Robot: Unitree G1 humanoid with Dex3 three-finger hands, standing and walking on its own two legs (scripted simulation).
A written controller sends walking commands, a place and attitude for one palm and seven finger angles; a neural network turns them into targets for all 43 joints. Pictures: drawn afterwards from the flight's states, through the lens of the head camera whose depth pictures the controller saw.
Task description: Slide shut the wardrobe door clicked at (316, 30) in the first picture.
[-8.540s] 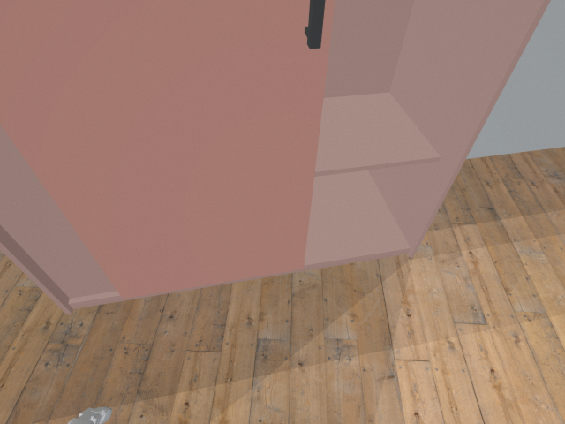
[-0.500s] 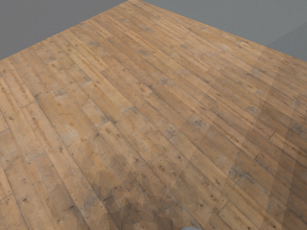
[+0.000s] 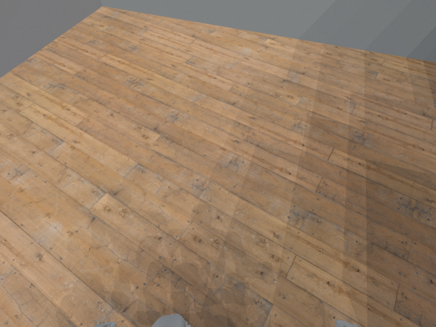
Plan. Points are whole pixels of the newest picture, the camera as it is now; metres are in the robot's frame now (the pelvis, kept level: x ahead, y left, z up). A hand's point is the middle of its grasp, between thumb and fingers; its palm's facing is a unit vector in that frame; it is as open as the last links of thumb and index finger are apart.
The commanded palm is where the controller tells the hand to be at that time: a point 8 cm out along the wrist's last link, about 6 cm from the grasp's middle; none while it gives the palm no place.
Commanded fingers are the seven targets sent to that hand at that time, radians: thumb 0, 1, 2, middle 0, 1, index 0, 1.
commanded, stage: turn to face it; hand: left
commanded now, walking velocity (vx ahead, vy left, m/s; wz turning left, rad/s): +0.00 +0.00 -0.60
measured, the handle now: out of the picture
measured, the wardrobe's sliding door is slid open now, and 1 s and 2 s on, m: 0.48 0.48 0.48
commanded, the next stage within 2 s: none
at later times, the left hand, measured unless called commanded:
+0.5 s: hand (140, 319) +0.15 +0.18 -0.16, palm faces -0.31 -0.92 -0.22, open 7.4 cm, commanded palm none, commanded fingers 0.00 0.90 0.90 -0.20 -0.30 -0.20 -0.30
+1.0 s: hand (162, 315) +0.16 +0.13 -0.17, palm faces -0.52 -0.83 -0.21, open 7.4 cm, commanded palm none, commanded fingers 0.00 0.90 0.90 -0.20 -0.30 -0.20 -0.30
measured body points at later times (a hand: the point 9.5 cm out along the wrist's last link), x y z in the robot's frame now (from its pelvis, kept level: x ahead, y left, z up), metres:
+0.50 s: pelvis -0.01 +0.01 +0.00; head +0.04 +0.00 +0.44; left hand +0.17 +0.23 -0.15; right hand -0.05 -0.24 -0.15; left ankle +0.02 +0.13 -0.74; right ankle -0.06 -0.11 -0.71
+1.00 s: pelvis -0.01 +0.01 +0.00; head +0.03 +0.00 +0.44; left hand +0.19 +0.18 -0.15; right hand -0.05 -0.27 -0.13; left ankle +0.07 +0.10 -0.72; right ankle -0.05 -0.10 -0.74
